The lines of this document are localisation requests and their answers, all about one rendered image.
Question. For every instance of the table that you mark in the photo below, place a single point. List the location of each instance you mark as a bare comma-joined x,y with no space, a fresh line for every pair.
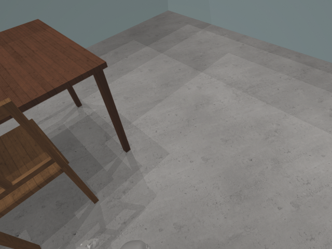
38,62

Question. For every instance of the chair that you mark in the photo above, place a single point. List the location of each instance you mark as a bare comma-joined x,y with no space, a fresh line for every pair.
28,161

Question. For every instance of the robot left hand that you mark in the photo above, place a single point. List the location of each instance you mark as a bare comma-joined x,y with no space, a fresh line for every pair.
89,244

